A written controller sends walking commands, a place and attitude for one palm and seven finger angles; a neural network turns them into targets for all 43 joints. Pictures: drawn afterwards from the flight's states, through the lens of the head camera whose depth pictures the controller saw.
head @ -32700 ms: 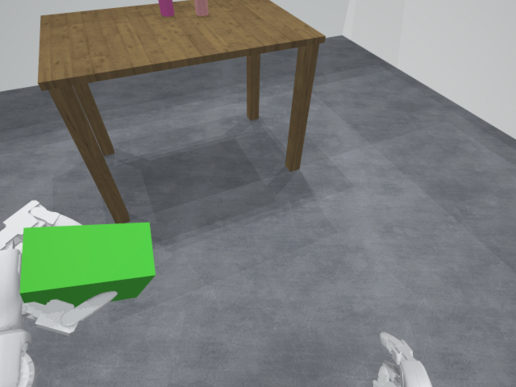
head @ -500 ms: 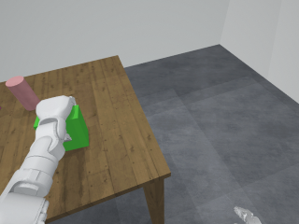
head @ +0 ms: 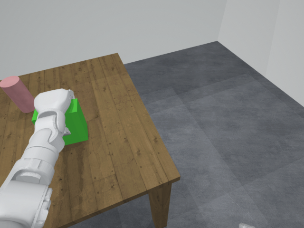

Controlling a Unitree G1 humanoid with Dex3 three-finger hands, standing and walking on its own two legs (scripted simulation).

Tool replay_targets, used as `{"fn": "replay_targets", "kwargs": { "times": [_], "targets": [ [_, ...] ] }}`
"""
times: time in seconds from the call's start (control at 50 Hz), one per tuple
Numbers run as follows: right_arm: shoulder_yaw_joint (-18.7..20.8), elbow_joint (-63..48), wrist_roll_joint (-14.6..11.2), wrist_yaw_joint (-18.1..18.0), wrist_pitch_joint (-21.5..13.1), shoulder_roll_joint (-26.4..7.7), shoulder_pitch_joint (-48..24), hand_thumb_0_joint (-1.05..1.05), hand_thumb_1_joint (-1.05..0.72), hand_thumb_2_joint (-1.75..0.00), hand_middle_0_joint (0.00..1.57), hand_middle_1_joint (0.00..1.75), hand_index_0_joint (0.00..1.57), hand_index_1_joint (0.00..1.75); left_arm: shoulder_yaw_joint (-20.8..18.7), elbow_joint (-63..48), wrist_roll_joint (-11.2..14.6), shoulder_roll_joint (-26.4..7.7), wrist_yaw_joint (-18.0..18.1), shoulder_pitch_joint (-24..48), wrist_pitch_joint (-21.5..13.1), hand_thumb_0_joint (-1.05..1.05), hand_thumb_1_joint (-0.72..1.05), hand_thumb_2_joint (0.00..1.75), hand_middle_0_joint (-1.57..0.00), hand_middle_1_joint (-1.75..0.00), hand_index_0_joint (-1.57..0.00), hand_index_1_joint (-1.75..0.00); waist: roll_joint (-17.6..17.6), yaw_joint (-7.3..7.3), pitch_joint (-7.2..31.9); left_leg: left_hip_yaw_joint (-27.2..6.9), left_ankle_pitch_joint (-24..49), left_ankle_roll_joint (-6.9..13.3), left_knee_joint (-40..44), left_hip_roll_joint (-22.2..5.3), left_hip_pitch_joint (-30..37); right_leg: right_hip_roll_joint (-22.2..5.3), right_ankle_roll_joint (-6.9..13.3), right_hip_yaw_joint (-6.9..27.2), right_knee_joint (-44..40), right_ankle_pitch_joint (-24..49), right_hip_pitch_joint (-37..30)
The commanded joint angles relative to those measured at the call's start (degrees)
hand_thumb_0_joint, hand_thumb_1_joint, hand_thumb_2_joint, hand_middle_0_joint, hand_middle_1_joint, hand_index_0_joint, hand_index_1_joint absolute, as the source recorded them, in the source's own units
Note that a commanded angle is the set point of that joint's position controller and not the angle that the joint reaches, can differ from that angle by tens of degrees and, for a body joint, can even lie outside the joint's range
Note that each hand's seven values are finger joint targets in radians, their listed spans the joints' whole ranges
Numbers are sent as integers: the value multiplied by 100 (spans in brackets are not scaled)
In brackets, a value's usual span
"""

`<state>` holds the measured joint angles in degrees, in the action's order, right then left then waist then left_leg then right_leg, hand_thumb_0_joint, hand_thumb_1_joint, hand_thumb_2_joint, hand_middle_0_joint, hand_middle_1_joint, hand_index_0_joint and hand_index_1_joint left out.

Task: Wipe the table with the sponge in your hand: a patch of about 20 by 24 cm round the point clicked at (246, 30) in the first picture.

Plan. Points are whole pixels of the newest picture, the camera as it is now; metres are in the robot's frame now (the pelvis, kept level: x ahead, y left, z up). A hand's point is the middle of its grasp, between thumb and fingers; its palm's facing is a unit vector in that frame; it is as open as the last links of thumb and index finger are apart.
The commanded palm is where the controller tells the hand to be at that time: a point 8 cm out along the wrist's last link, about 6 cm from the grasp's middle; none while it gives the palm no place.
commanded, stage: slide back across to the first lane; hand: left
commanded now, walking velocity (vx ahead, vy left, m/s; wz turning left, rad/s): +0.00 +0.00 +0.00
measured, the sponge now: (65, 128) +0.39 +0.29 +0.03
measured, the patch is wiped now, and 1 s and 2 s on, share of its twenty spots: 1.00 1.00 1.00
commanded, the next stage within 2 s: wipe back along the first lane in 0.48 s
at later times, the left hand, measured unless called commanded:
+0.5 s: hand (42, 120) +0.38 +0.34 +0.08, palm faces -0.03 -0.04 -1.00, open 10.0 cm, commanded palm +0.34 +0.34 +0.12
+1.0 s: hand (35, 130) +0.34 +0.34 +0.08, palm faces -0.01 -0.04 -1.00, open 10.0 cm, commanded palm +0.30 +0.33 +0.11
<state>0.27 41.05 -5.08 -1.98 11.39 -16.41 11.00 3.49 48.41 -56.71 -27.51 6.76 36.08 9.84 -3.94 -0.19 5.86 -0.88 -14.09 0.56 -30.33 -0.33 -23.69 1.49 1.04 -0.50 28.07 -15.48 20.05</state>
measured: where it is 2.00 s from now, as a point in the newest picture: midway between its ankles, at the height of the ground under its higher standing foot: outside the picture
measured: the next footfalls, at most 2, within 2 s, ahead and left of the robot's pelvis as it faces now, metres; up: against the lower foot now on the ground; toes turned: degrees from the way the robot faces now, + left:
none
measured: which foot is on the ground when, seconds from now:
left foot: down 0.00-1.00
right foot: down 0.00-1.00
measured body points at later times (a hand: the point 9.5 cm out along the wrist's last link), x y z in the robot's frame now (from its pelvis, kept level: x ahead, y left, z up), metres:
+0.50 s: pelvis +0.02 +0.01 +0.00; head +0.05 +0.00 +0.45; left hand +0.37 +0.33 +0.13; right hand +0.19 -0.24 -0.11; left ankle +0.01 +0.12 -0.74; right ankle -0.02 -0.11 -0.74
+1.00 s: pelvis +0.03 +0.01 +0.00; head +0.05 -0.01 +0.45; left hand +0.34 +0.34 +0.13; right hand +0.21 -0.23 -0.11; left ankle +0.01 +0.12 -0.74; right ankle -0.02 -0.11 -0.74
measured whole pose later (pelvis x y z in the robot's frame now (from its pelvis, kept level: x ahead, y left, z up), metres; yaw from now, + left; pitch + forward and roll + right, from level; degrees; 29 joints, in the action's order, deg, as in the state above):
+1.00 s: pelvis +0.03 +0.01 +0.00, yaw +1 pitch +5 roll -1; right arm -0.3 37.4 -4.8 -0.1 10.7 -17.0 7.3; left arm -1.0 19.2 -52.6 -31.3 4.6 12.3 13.7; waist -4.1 -2.6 3.8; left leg -1.5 -16.1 1.5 -28.7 0.8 -17.8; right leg 0.4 0.1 -1.1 24.2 -16.7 12.7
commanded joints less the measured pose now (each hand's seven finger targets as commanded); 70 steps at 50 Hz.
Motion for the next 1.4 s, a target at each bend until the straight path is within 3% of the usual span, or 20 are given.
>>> {"fn": "replay_targets", "kwargs": {
  "times": [0.0,0.08,0.16,0.18,0.28,0.32,0.4,0.54,0.58,0.62,0.7,0.78,0.84,0.92,0.98,1.0,1.2,1.24,1.34,1.38],
  "targets": [
    [234,-728,-17,-65,-205,-843,-564,0,-90,-90,20,30,20,30,-517,-643,-135,-1834,193,1516,220,0,10,130,-120,-160,-120,-160,491,-88,1150,28,944,307,355,169,696,9,230,-7,-430,1189,-694],
    [216,-832,-28,-37,-234,-817,-701,0,-90,-90,20,30,20,30,-635,-1024,-137,-2023,134,1469,309,0,10,130,-120,-160,-120,-160,125,-184,1269,-19,1131,299,481,164,928,18,283,-35,-492,1189,-852],
    [206,-867,-35,-7,-216,-861,-687,0,-90,-90,20,30,20,30,-599,-1103,-118,-1994,-15,968,417,0,10,130,-120,-160,-120,-160,299,-164,1084,-28,1208,299,494,167,978,39,275,-65,-555,1300,-897],
    [204,-922,-45,1,-224,-829,-759,0,-90,-90,20,30,20,30,-500,-1316,-92,-1845,-79,1111,382,0,10,130,-120,-160,-120,-160,150,-132,1101,-64,1335,289,523,149,1062,38,302,-87,-544,1353,-857],
    [241,-1013,-27,49,-246,-834,-750,0,-90,-90,20,30,20,30,-686,-1821,-28,-1933,-213,467,264,0,10,130,-120,-160,-120,-160,93,-197,1266,-91,1842,280,423,146,1282,53,329,-75,-493,1846,-1027],
    [246,-993,-8,57,-234,-850,-719,0,-90,-90,20,30,20,30,-644,-1927,-21,-1876,-219,299,252,0,10,130,-120,-160,-120,-160,95,-172,1115,-84,1868,274,405,137,1340,69,321,-120,-495,1842,-923],
    [258,-1028,16,81,-247,-866,-784,0,-90,-90,20,30,20,30,-969,-2268,71,-2143,-224,-179,230,0,10,130,-120,-160,-120,-160,68,-287,1234,-94,2228,255,345,154,1409,49,325,-82,-432,2263,-1168],
    [226,-998,13,53,-245,-890,-842,0,-90,-90,20,30,20,30,-985,-2439,78,-2244,-332,-227,316,0,10,130,-120,-160,-120,-160,215,-197,1064,-94,2241,264,354,179,1397,55,298,-107,-495,2316,-1128],
    [211,-1027,9,40,-257,-871,-898,0,-90,-90,20,30,20,30,-861,-2535,68,-2129,-420,-72,291,0,10,130,-120,-160,-120,-160,32,-172,997,-125,2273,264,382,184,1434,50,326,-99,-526,2245,-1052],
    [238,-1003,16,42,-282,-861,-789,0,-90,-90,20,30,20,30,-610,-2430,75,-1803,-490,-219,254,0,10,130,-120,-160,-120,-160,180,-105,1001,-130,2252,270,317,166,1530,65,304,-155,-528,2158,-912],
    [273,-1122,47,111,-324,-812,-825,0,-90,-90,20,30,20,30,-647,-2923,185,-1621,-495,-927,72,0,10,130,-120,-160,-120,-160,49,-228,1331,-156,2821,260,163,155,1707,46,307,-120,-406,2649,-1143],
    [278,-1190,49,155,-340,-830,-931,0,-90,-90,20,30,20,30,-901,-3228,391,-1615,-427,-1619,85,0,10,130,-120,-160,-120,-160,385,-298,1282,-141,2923,255,147,148,1500,19,266,-59,-343,3090,-1330],
    [272,-1170,32,153,-335,-847,-930,0,-90,-90,20,30,20,30,-833,-3222,425,-1561,-382,-1808,249,0,10,130,-120,-160,-120,-160,548,-255,1036,-88,2489,258,187,171,1316,26,229,-88,-367,2881,-1250],
    [223,-1158,3,132,-326,-845,-993,0,-90,-90,20,30,20,30,-634,-3153,407,-1431,-402,-1792,489,0,10,130,-120,-160,-120,-160,493,-207,728,-95,2068,258,276,187,1201,41,243,-123,-426,2413,-1097],
    [212,-1231,6,146,-354,-842,-1099,0,-90,-90,20,30,20,30,-730,-3402,386,-1533,-438,-2035,503,0,10,130,-120,-160,-120,-160,276,-315,892,-131,2150,249,273,197,1249,25,278,-55,-379,2429,-1227],
    [201,-1252,8,163,-372,-796,-1066,0,-90,-90,20,30,20,30,-604,-3413,408,-1354,-437,-2293,503,0,10,130,-120,-160,-120,-160,251,-312,856,-147,2157,242,258,194,1251,33,270,-116,-350,2342,-1205],
    [151,-1342,9,146,-370,-774,-1215,0,-90,-90,20,30,20,30,-460,-3905,486,-1183,-460,-2421,732,0,10,130,-120,-160,-120,-160,344,-285,490,-195,1615,245,396,149,1175,60,264,-132,-458,1692,-994],
    [153,-1369,8,144,-397,-752,-1213,0,-90,-90,20,30,20,30,-586,-3991,522,-1251,-458,-2692,728,0,10,130,-120,-160,-120,-160,413,-356,617,-194,1688,254,377,160,1236,54,263,-112,-451,1811,-1130],
    [136,-1442,24,198,-461,-687,-1312,0,-90,-90,20,30,20,30,-373,-4457,567,-881,-447,-3239,701,0,10,130,-120,-160,-120,-160,335,-392,656,-209,1918,229,343,137,1319,55,259,-106,-387,2007,-1172],
    [129,-1456,34,207,-467,-695,-1363,0,-90,-90,20,30,20,30,-577,-4611,615,-1035,-410,-3467,725,0,10,130,-120,-160,-120,-160,371,-434,611,-230,1949,214,346,126,1261,52,266,-49,-365,2113,-1235]
  ]
}}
